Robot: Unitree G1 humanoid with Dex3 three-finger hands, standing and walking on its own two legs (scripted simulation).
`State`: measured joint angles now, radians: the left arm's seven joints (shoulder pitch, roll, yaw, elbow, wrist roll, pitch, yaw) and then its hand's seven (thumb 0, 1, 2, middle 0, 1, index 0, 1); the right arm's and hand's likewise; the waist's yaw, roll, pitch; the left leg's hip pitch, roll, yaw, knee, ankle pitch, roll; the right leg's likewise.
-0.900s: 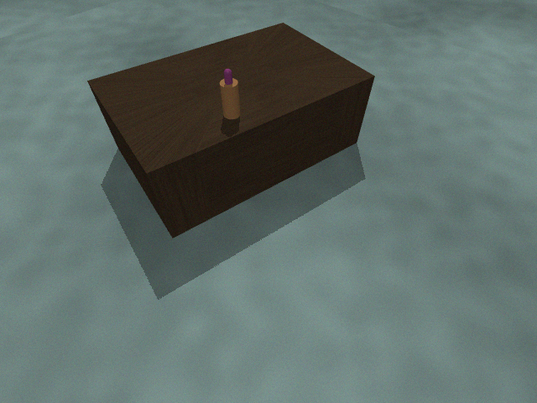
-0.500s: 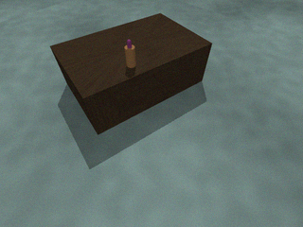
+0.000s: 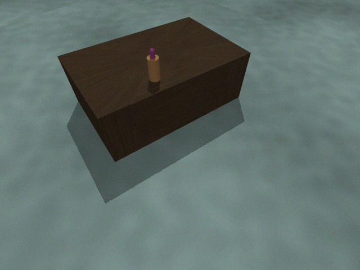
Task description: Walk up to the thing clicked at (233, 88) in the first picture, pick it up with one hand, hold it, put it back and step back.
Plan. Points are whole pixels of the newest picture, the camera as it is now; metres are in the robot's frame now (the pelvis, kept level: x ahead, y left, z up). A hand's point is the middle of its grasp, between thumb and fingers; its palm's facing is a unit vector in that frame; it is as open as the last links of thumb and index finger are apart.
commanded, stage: stand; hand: right
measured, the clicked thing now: (153, 64) +1.22 +0.16 -0.26
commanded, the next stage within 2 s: walk up in 0.22 s
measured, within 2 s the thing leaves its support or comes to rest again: neither
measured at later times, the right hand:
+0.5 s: hand (279, 258) +0.17 -0.23 -0.13, palm faces -0.23 +0.88 -0.42, open 7.4 cm
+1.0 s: hand (243, 186) +0.38 -0.19 -0.18, palm faces -0.39 +0.83 -0.39, open 7.4 cm
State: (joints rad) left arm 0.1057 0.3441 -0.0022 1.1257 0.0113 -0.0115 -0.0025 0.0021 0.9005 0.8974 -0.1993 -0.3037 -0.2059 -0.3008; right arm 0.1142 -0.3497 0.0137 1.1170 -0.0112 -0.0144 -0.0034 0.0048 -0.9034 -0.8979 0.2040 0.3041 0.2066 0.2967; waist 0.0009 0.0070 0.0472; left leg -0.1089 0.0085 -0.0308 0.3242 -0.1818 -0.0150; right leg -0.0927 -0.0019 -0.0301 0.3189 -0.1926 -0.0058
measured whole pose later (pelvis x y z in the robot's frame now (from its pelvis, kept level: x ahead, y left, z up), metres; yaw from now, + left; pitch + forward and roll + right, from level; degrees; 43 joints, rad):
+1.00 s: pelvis +0.26 +0.06 -0.04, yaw +23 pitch -2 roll +0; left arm 0.21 0.42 0.11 0.82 0.04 -0.03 -0.10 0.00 0.90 0.90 -0.20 -0.30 -0.21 -0.30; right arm 0.43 -0.41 -0.05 0.83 -0.01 -0.09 0.00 0.01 -0.90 -0.90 0.21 0.31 0.21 0.30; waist 0.00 0.01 0.07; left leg -0.20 0.05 -0.10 0.81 -0.48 0.00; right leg -0.43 -0.07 -0.06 0.68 -0.21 -0.01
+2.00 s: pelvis +0.64 +0.01 -0.02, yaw +34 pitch -2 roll +1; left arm 0.38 0.41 0.05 0.85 0.02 -0.05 -0.04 0.00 0.90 0.90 -0.20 -0.30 -0.21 -0.30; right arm 0.29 -0.42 -0.05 0.87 -0.02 -0.05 0.02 0.01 -0.90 -0.90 0.20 0.30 0.21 0.30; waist 0.06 0.01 0.09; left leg -0.52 0.02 0.01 0.85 -0.28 0.03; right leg -0.21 -0.05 -0.17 0.57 -0.32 -0.05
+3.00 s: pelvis +0.68 +0.04 -0.01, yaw +38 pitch -2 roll -1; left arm 0.11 0.38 -0.01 1.11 0.00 -0.03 -0.01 0.00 0.90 0.90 -0.20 -0.30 -0.21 -0.30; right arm 0.08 -0.34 0.00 1.14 -0.01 0.00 0.03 0.01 -0.90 -0.90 0.21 0.30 0.21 0.30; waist 0.00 0.00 0.05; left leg -0.23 0.04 0.02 0.47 -0.21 -0.01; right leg -0.15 -0.07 -0.06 0.43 -0.24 0.05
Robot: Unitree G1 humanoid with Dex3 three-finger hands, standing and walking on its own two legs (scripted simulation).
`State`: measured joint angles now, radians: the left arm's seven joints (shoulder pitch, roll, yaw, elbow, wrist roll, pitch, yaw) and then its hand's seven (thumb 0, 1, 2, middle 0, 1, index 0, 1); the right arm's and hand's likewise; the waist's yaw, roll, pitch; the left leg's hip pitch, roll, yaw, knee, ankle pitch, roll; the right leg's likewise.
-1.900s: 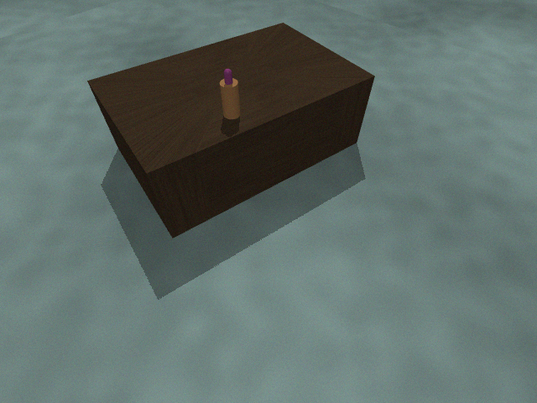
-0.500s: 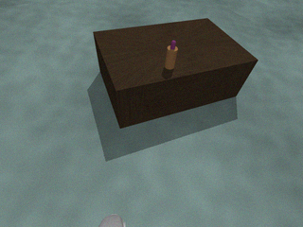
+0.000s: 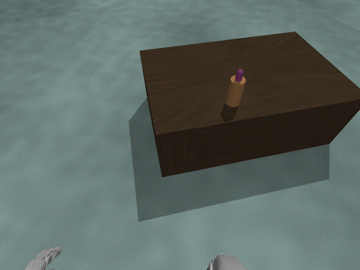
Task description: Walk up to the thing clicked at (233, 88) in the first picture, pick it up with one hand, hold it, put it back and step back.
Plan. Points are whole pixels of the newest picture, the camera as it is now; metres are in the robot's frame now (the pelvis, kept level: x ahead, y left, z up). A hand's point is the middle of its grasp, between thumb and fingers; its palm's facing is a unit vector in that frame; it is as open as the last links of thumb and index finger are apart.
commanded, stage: walk up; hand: right
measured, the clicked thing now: (236, 87) +0.92 -0.27 -0.23
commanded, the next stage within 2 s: none
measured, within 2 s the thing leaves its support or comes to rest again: neither
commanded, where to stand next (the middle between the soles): +0.44 -0.16 m, yaw +13 degrees
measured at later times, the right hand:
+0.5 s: hand (314, 199) +0.29 -0.35 -0.10, palm faces -0.12 +0.86 -0.50, open 7.4 cm
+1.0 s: hand (322, 153) +0.46 -0.45 -0.12, palm faces -0.27 +0.88 -0.39, open 7.4 cm
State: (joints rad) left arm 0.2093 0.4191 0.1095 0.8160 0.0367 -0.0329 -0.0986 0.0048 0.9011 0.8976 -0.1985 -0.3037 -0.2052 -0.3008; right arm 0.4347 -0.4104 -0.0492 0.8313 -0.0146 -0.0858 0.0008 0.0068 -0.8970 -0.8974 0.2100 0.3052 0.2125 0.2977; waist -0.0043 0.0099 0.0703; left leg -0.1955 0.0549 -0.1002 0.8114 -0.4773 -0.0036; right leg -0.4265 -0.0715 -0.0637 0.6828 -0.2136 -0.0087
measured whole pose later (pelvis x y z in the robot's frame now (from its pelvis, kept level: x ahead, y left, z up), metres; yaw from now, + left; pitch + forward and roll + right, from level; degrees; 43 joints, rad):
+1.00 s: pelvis +0.33 -0.20 +0.02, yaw +11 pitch -2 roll +1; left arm 0.38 0.41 0.05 0.85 0.02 -0.05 -0.04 0.00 0.90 0.90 -0.20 -0.30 -0.21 -0.30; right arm 0.29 -0.42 -0.05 0.87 -0.02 -0.05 0.02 0.01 -0.90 -0.90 0.20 0.30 0.21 0.30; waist 0.06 0.01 0.09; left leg -0.52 0.02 0.01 0.85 -0.28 0.03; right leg -0.21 -0.05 -0.17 0.57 -0.32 -0.05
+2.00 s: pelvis +0.38 -0.18 +0.03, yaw +15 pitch -2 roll -1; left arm 0.11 0.38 -0.01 1.11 0.00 -0.03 -0.01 0.00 0.90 0.90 -0.20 -0.30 -0.21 -0.30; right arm 0.08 -0.34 0.00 1.14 -0.01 0.00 0.03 0.01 -0.90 -0.90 0.21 0.30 0.21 0.30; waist 0.00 0.00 0.05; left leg -0.23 0.04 0.02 0.47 -0.21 -0.01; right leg -0.15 -0.07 -0.06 0.43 -0.24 0.05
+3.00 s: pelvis +0.39 -0.18 +0.03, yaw +15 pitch -2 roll +0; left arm 0.08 0.36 0.00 1.14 0.01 -0.01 0.00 0.00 0.90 0.90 -0.20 -0.30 -0.21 -0.30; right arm 0.08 -0.34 -0.01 1.15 -0.01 -0.01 0.01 0.01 -0.90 -0.90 0.20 0.30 0.21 0.30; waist -0.01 0.00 0.05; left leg -0.14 0.03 0.02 0.34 -0.17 -0.02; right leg -0.07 -0.08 -0.06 0.31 -0.20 0.05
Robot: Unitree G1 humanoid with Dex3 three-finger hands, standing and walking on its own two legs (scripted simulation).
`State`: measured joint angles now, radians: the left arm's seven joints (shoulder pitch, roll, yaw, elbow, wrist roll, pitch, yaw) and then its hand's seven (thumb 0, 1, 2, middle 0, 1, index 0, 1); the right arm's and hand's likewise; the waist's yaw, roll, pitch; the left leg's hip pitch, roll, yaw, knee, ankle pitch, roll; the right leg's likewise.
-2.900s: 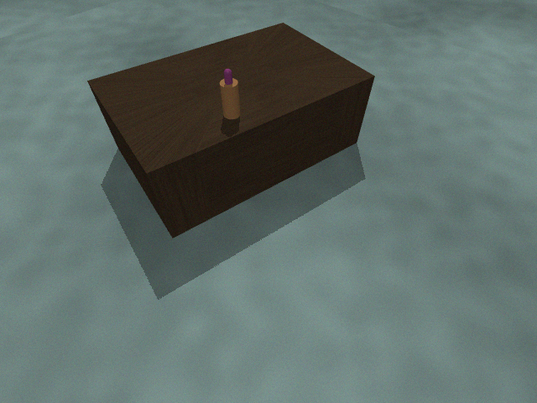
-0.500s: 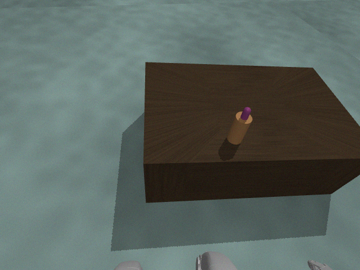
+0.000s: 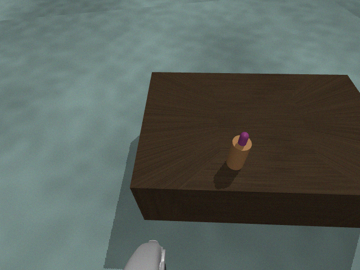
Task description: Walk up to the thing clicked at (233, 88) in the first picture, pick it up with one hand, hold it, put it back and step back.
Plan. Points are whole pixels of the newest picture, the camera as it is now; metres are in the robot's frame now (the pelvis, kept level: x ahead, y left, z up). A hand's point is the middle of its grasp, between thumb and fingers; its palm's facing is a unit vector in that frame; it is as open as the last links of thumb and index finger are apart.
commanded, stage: walk up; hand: right
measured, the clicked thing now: (239, 149) +0.56 -0.19 -0.25
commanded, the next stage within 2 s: stand in 1.86 s
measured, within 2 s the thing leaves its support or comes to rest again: neither
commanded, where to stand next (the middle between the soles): +0.11 +0.02 m, yaw +2 degrees
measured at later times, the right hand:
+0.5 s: hand (296, 252) +0.19 -0.27 -0.16, palm faces -0.10 +0.93 -0.35, open 7.4 cm
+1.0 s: hand out of the picture +0.15 -0.23 -0.15, palm faces -0.09 +0.94 -0.33, open 7.4 cm
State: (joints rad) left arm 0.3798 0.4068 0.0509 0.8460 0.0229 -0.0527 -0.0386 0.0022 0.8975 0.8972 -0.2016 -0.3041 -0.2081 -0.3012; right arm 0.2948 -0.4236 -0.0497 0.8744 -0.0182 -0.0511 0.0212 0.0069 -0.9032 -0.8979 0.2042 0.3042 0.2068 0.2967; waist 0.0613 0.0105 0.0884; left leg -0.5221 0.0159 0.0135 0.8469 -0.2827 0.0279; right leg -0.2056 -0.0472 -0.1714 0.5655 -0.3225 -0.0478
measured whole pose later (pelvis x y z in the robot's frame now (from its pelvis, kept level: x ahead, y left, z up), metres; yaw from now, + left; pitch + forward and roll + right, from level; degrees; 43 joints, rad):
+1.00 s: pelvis +0.05 +0.01 +0.01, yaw +4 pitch -2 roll -1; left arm 0.11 0.38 -0.01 1.11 0.00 -0.03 -0.01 0.00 0.90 0.90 -0.20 -0.30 -0.21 -0.30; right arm 0.08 -0.34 0.00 1.14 -0.01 0.00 0.03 0.01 -0.90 -0.90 0.21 0.30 0.21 0.30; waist 0.00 0.00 0.05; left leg -0.23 0.04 0.02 0.47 -0.21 -0.01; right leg -0.15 -0.07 -0.06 0.43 -0.24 0.05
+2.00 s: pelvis +0.07 +0.01 +0.01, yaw +4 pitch -2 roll +0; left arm 0.08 0.36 0.00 1.14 0.01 -0.01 0.00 0.00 0.90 0.90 -0.20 -0.30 -0.21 -0.30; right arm 0.08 -0.34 -0.01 1.15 -0.01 -0.01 0.01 0.01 -0.90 -0.90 0.20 0.30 0.21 0.30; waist -0.01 0.00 0.05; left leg -0.14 0.03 0.02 0.34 -0.17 -0.02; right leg -0.07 -0.08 -0.06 0.31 -0.20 0.05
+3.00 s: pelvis +0.06 +0.00 +0.02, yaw +3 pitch -2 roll +0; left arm 0.12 0.36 0.00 1.13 0.01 0.00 -0.01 0.00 0.90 0.90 -0.20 -0.30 -0.21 -0.30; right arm 0.10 -0.35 0.00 1.14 -0.01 -0.01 0.01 0.00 -0.90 -0.90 0.20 0.30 0.21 0.30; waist 0.00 0.00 0.05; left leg -0.14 0.04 0.03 0.34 -0.16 -0.02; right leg -0.07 -0.06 -0.06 0.30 -0.19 0.05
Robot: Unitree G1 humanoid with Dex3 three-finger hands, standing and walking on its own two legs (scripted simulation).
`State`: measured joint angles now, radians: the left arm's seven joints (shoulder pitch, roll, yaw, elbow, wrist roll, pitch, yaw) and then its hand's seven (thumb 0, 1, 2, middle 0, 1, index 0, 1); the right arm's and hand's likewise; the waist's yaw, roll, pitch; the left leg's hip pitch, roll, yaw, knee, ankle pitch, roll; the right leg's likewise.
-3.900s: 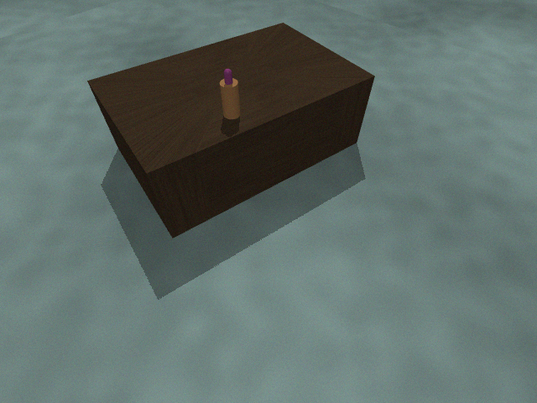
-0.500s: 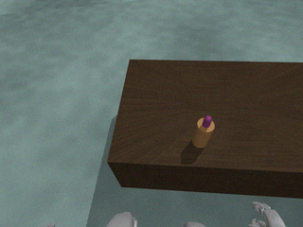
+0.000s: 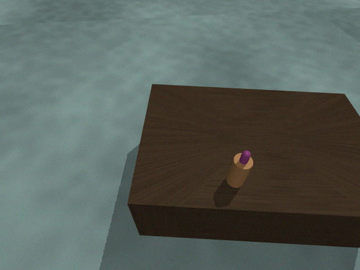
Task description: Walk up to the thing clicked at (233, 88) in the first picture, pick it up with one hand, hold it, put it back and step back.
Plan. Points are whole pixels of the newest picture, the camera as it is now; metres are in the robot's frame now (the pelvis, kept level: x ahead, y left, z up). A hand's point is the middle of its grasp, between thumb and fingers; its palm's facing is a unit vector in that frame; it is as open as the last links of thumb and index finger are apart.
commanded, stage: walk up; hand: right
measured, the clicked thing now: (240, 167) +0.50 -0.23 -0.25
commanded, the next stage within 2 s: stand in 0.86 s
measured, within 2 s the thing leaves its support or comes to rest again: neither
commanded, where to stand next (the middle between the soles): +0.07 +0.00 m, yaw -2 degrees
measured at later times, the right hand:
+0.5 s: hand out of the picture +0.11 -0.25 -0.15, palm faces +0.00 +0.94 -0.33, open 7.4 cm
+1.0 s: hand out of the picture +0.10 -0.26 -0.15, palm faces +0.00 +0.94 -0.34, open 7.4 cm
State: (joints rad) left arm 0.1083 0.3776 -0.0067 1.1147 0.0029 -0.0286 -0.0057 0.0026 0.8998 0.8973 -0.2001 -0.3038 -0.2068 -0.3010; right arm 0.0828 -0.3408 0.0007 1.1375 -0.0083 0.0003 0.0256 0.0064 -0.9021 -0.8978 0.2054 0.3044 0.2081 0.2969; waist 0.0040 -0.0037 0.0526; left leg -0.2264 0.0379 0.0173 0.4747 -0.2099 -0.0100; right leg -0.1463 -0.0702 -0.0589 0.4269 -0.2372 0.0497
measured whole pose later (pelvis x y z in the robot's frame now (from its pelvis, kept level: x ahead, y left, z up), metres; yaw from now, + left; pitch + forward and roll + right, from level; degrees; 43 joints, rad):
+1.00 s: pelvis +0.02 +0.00 +0.01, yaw +0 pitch -2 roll +0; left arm 0.08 0.36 0.00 1.14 0.01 -0.01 0.00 0.00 0.90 0.90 -0.20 -0.30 -0.21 -0.30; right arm 0.08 -0.34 -0.01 1.15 -0.01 -0.01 0.01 0.01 -0.90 -0.90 0.20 0.30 0.21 0.30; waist -0.01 0.00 0.05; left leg -0.14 0.03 0.02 0.34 -0.17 -0.02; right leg -0.07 -0.08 -0.06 0.31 -0.20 0.05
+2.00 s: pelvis +0.02 -0.01 +0.01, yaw +0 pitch -2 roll +0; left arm 0.12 0.36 0.00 1.13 0.01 0.00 -0.01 0.00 0.90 0.90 -0.20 -0.30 -0.21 -0.30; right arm 0.10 -0.35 0.00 1.14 -0.01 -0.01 0.01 0.00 -0.90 -0.90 0.20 0.30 0.21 0.30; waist 0.00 0.00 0.05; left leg -0.14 0.04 0.03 0.34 -0.16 -0.02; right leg -0.07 -0.06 -0.06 0.30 -0.19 0.05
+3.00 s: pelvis +0.02 +0.00 +0.01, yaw +0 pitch -2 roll +0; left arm 0.14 0.36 0.00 1.12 0.02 0.00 -0.01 0.00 0.90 0.90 -0.20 -0.30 -0.21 -0.30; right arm 0.11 -0.35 0.00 1.13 -0.01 -0.01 0.01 0.00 -0.90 -0.90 0.20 0.30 0.21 0.30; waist 0.00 0.00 0.05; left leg -0.14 0.03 0.02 0.34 -0.16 -0.02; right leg -0.07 -0.07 -0.06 0.31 -0.20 0.05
